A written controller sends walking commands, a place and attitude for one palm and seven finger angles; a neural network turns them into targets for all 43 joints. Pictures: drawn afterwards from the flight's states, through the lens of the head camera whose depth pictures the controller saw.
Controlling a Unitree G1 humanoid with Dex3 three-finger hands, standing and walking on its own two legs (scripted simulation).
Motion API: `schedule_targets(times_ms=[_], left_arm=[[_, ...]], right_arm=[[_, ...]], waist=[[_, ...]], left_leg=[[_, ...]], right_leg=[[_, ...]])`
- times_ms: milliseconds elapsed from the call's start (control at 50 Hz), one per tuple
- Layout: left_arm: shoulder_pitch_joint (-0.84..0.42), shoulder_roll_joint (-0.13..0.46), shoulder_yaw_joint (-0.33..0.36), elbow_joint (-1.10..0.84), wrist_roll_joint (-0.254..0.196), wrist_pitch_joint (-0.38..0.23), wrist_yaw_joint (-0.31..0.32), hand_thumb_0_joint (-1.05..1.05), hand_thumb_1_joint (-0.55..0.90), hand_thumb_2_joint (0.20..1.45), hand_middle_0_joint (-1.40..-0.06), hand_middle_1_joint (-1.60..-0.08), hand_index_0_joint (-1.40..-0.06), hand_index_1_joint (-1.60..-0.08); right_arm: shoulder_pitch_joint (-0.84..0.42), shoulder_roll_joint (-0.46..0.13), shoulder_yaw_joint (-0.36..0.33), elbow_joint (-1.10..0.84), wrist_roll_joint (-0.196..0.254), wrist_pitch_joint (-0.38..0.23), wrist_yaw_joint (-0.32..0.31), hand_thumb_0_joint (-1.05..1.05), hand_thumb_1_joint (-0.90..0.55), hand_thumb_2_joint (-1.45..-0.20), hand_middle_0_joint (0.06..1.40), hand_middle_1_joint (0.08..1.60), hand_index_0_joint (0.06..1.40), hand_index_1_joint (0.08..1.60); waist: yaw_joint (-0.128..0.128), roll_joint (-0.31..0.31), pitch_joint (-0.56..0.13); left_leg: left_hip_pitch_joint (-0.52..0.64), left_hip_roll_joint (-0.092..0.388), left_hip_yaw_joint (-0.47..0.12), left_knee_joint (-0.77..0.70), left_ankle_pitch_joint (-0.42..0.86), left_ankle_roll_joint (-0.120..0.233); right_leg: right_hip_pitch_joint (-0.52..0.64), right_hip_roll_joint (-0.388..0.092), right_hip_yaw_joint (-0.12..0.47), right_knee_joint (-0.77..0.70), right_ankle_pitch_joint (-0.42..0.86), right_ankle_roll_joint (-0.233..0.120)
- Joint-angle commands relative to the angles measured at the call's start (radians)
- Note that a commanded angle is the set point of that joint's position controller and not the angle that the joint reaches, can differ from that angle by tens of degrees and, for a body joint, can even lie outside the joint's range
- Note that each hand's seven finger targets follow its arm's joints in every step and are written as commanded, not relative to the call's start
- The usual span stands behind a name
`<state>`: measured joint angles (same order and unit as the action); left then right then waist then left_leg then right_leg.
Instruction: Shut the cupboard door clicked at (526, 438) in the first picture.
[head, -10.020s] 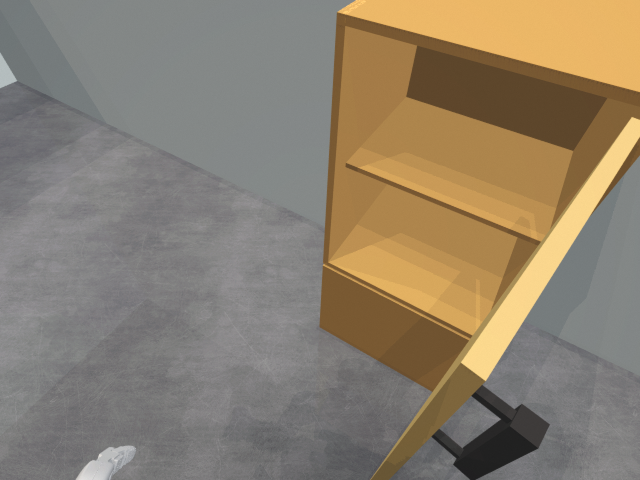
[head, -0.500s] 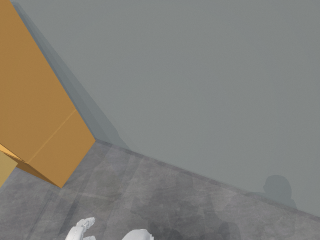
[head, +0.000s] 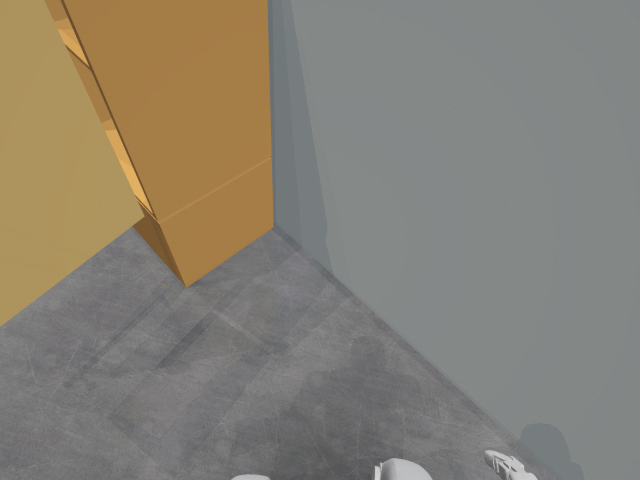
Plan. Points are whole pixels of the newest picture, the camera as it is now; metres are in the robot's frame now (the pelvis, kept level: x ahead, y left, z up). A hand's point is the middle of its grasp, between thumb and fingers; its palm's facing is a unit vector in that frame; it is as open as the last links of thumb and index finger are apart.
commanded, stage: turn to face it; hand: left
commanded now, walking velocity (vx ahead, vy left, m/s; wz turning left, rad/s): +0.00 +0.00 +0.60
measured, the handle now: out of the picture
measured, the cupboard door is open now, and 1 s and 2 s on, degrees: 100 100 100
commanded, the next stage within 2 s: take the last steps up to it in 0.98 s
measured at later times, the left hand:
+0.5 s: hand out of the picture +0.07 +0.17 -0.13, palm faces +0.26 -0.92 -0.30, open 7.4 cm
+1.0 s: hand out of the picture -0.13 +0.20 -0.18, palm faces +0.56 -0.79 -0.24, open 7.4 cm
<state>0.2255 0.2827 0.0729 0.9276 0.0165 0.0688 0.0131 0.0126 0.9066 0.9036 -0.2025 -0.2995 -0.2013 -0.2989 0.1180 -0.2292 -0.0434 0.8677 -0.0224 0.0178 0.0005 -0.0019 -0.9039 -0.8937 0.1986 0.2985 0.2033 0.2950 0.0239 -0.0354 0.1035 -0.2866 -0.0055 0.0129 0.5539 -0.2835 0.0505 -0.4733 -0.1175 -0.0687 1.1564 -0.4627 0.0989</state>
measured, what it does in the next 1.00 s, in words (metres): steps on the spot, turning left: right foot, then left foot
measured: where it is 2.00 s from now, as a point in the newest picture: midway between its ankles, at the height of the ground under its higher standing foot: outside the picture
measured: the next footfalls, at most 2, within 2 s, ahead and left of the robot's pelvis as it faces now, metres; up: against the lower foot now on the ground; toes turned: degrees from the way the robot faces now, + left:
right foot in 0.38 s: +0.06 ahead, -0.15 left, +0.00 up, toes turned +13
left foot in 0.84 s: -0.05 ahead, +0.10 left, +0.00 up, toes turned +33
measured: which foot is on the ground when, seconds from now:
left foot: down 0.00-0.38, up 0.40-0.82, down 0.84-1.00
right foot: up 0.00-0.36, down 0.38-0.84, up 0.86-1.00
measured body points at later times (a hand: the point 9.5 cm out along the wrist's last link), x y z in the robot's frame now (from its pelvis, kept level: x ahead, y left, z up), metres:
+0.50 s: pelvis +0.00 -0.05 +0.00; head +0.04 -0.08 +0.45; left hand +0.06 +0.22 -0.11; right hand +0.10 -0.30 -0.16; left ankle -0.04 +0.08 -0.66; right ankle +0.02 -0.16 -0.74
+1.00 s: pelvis -0.03 +0.01 +0.00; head -0.02 +0.05 +0.45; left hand -0.16 +0.24 -0.16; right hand +0.20 -0.14 -0.12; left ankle -0.08 +0.08 -0.74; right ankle +0.02 -0.15 -0.66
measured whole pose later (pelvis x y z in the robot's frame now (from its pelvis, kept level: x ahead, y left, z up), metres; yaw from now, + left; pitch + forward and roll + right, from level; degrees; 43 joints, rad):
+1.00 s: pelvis -0.03 +0.01 +0.00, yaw +31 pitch -1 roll -2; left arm 0.26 0.27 0.06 0.98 0.01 0.07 0.02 0.01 0.91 0.90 -0.20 -0.30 -0.20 -0.30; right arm 0.11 -0.20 -0.03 0.90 -0.02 0.01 -0.01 0.00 -0.90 -0.89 0.20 0.30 0.20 0.29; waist 0.04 -0.03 0.10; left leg -0.23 0.01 0.03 0.53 -0.28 0.05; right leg -0.43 -0.11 -0.07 1.09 -0.48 0.09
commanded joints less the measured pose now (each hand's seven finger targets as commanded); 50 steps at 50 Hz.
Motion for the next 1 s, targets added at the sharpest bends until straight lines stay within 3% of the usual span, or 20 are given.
schedule_targets(times_ms=[0,100,200,280,320,340,360,380,400,420,480,560,720,760,780,800,820,840,900,980], left_arm=[[-0.021,0.060,0.014,-0.098,-0.001,-0.038,0.002,0.000,0.900,0.900,-0.200,-0.300,-0.200,-0.300],[-0.083,0.050,0.013,-0.130,-0.001,-0.038,0.007,0.000,0.900,0.900,-0.200,-0.300,-0.200,-0.300],[-0.148,0.035,0.008,-0.165,-0.008,-0.047,0.011,0.000,0.900,0.900,-0.200,-0.300,-0.200,-0.300],[-0.099,0.031,0.006,-0.163,-0.017,-0.056,0.017,0.000,0.900,0.900,-0.200,-0.300,-0.200,-0.300],[-0.030,0.044,0.012,-0.147,-0.020,-0.066,0.020,0.000,0.900,0.900,-0.200,-0.300,-0.200,-0.300],[0.013,0.085,0.021,-0.138,-0.014,-0.076,0.024,0.000,0.900,0.900,-0.200,-0.300,-0.200,-0.300],[0.019,0.184,0.039,-0.139,0.004,-0.083,0.032,0.000,0.900,0.900,-0.200,-0.300,-0.200,-0.300],[0.016,0.204,0.037,-0.145,0.002,-0.075,0.032,0.000,0.900,0.900,-0.200,-0.300,-0.200,-0.300],[-0.029,0.175,0.028,-0.158,0.002,-0.069,0.031,0.000,0.900,0.900,-0.200,-0.300,-0.200,-0.300],[-0.089,0.125,0.024,-0.164,-0.002,-0.076,0.033,0.000,0.900,0.900,-0.200,-0.300,-0.200,-0.300],[-0.120,0.072,0.005,-0.165,-0.003,-0.081,0.025,0.000,0.900,0.900,-0.200,-0.300,-0.200,-0.300],[-0.032,0.088,0.012,-0.129,0.005,-0.080,0.027,0.000,0.900,0.900,-0.200,-0.300,-0.200,-0.300],[0.091,0.148,0.032,-0.072,0.018,-0.068,0.020,0.000,0.900,0.900,-0.200,-0.300,-0.200,-0.300],[0.062,0.147,0.035,-0.059,0.015,-0.067,0.020,0.000,0.900,0.900,-0.200,-0.300,-0.200,-0.300],[0.055,0.136,0.034,-0.061,0.005,-0.063,0.018,0.000,0.900,0.900,-0.200,-0.300,-0.200,-0.300],[0.069,0.093,0.024,-0.079,-0.007,-0.059,0.014,0.000,0.900,0.900,-0.200,-0.300,-0.200,-0.300],[0.036,0.015,-0.002,-0.112,-0.010,-0.057,0.010,0.000,0.900,0.900,-0.200,-0.300,-0.200,-0.300],[0.009,0.036,-0.004,-0.109,-0.005,-0.044,0.019,0.000,0.900,0.900,-0.200,-0.300,-0.200,-0.300],[-0.017,0.038,0.000,-0.051,-0.004,-0.039,0.015,0.000,0.900,0.900,-0.200,-0.300,-0.200,-0.300],[0.026,0.032,-0.001,-0.015,-0.004,-0.037,0.005,0.000,0.900,0.900,-0.200,-0.300,-0.200,-0.300]], right_arm=[[0.083,-0.194,-0.052,-0.035,0.003,-0.011,-0.016,0.000,-0.900,-0.900,0.200,0.300,0.200,0.300],[0.110,-0.194,-0.061,-0.028,-0.001,-0.004,-0.012,0.000,-0.900,-0.900,0.200,0.300,0.200,0.300],[0.153,-0.192,-0.070,-0.018,-0.006,0.000,-0.014,0.000,-0.900,-0.900,0.200,0.300,0.200,0.300],[0.123,-0.193,-0.077,-0.029,-0.006,0.007,-0.013,0.000,-0.900,-0.900,0.200,0.300,0.200,0.300],[0.098,-0.177,-0.076,-0.035,0.002,0.009,-0.011,0.000,-0.900,-0.900,0.200,0.300,0.200,0.300],[0.102,-0.139,-0.073,-0.040,0.012,0.007,-0.006,0.000,-0.900,-0.900,0.200,0.300,0.200,0.300],[0.121,-0.070,-0.065,-0.054,0.022,0.005,-0.002,0.000,-0.900,-0.900,0.200,0.300,0.200,0.300],[0.109,-0.122,-0.075,-0.062,0.006,0.012,-0.006,0.000,-0.900,-0.900,0.200,0.300,0.200,0.300],[0.119,-0.124,-0.080,-0.056,-0.001,0.022,0.001,0.000,-0.900,-0.900,0.200,0.300,0.200,0.300],[0.137,-0.114,-0.079,-0.023,-0.005,0.034,0.006,0.000,-0.900,-0.900,0.200,0.300,0.200,0.300],[0.154,-0.109,-0.075,0.007,-0.005,0.045,0.023,0.000,-0.900,-0.900,0.200,0.300,0.200,0.300],[0.095,-0.098,-0.066,-0.001,-0.002,0.050,0.027,0.000,-0.900,-0.900,0.200,0.300,0.200,0.300],[0.002,-0.064,-0.033,-0.025,0.010,0.025,0.022,0.000,-0.900,-0.900,0.200,0.300,0.200,0.300],[0.066,-0.071,-0.035,-0.008,0.012,0.013,0.016,0.000,-0.900,-0.900,0.200,0.300,0.200,0.300],[0.115,-0.095,-0.039,0.005,0.010,0.003,0.016,0.000,-0.900,-0.900,0.200,0.300,0.200,0.300],[0.162,-0.185,-0.058,0.014,0.003,-0.010,0.013,0.000,-0.900,-0.900,0.200,0.300,0.200,0.300],[0.219,-0.273,-0.078,0.020,0.006,-0.012,0.002,0.000,-0.900,-0.900,0.200,0.300,0.200,0.300],[0.231,-0.270,-0.071,0.035,0.006,-0.001,-0.005,0.000,-0.900,-0.900,0.200,0.300,0.200,0.300],[0.099,-0.179,-0.042,0.017,-0.002,-0.008,-0.030,0.000,-0.900,-0.900,0.200,0.300,0.200,0.300],[0.087,-0.155,-0.030,0.017,0.005,-0.017,-0.031,0.000,-0.900,-0.900,0.200,0.300,0.200,0.300]], waist=[[-0.043,0.158,-0.172],[-0.058,0.176,-0.151],[-0.074,0.186,-0.177],[-0.048,0.202,-0.203],[-0.008,0.176,-0.220],[0.014,0.074,-0.245],[0.017,-0.235,-0.244],[0.014,-0.206,-0.211],[-0.012,-0.103,-0.152],[-0.046,-0.121,-0.129],[-0.067,-0.146,-0.071],[-0.028,-0.160,-0.038],[0.031,-0.219,-0.110],[-0.009,-0.198,-0.149],[-0.040,-0.128,-0.188],[-0.069,0.113,-0.256],[-0.099,0.368,-0.271],[-0.101,0.277,-0.277],[-0.057,0.248,-0.147],[-0.034,0.183,-0.154]], left_leg=[[0.191,0.228,-0.230,-0.174,0.611,0.091],[0.173,0.224,-0.323,-0.193,0.482,0.112],[0.199,0.214,-0.415,-0.152,0.563,0.127],[0.119,0.180,-0.458,-0.106,0.619,0.110],[0.015,0.125,-0.448,-0.057,0.492,0.058],[-0.108,0.072,-0.397,0.019,0.287,0.002],[-0.318,-0.072,-0.190,0.236,-0.160,-0.087],[-0.318,-0.075,-0.128,0.451,-0.337,-0.106],[-0.299,-0.046,-0.140,0.592,-0.282,-0.103],[-0.322,-0.021,-0.144,0.656,-0.217,-0.111],[-0.305,0.020,-0.077,0.730,-0.086,-0.136],[-0.295,0.038,-0.035,0.640,-0.086,-0.148],[-0.116,0.011,0.081,0.222,-0.170,-0.122],[-0.001,0.005,0.093,0.039,-0.067,-0.111],[0.126,0.013,0.081,-0.123,0.086,-0.099],[0.329,0.175,-0.100,-0.180,0.349,-0.044],[0.407,0.413,-0.383,-0.174,0.863,0.086],[0.344,0.441,-0.307,-0.135,0.924,0.156],[0.236,0.306,-0.196,-0.143,0.842,0.121],[0.241,0.247,-0.144,-0.175,0.770,0.089]], right_leg=[[-0.070,0.002,0.057,-0.008,0.075,0.008],[-0.067,0.026,0.068,-0.122,0.059,0.014],[-0.032,0.064,0.080,-0.246,0.012,0.004],[0.141,0.107,0.070,-0.460,0.045,-0.013],[0.325,0.106,0.064,-0.687,0.215,-0.022],[0.491,0.014,0.137,-0.820,0.304,-0.040],[0.619,-0.275,0.399,-0.878,0.391,-0.141],[0.464,-0.406,0.465,-0.870,0.461,-0.251],[0.345,-0.358,0.373,-0.874,0.391,-0.268],[0.336,-0.292,0.306,-0.884,0.374,-0.238],[0.289,-0.193,0.108,-0.846,0.461,-0.188],[0.302,-0.209,0.054,-0.849,0.430,-0.190],[0.394,-0.233,-0.007,-0.715,0.747,-0.206],[0.384,-0.226,-0.037,-0.631,0.736,-0.167],[0.329,-0.201,-0.074,-0.530,0.692,-0.122],[0.145,-0.120,-0.117,-0.337,0.442,-0.060],[-0.081,-0.005,-0.077,-0.157,-0.187,-0.003],[-0.035,-0.025,0.021,-0.081,-0.209,-0.025],[-0.058,-0.022,0.053,-0.013,-0.052,-0.018],[-0.026,0.004,0.038,-0.041,0.047,-0.006]])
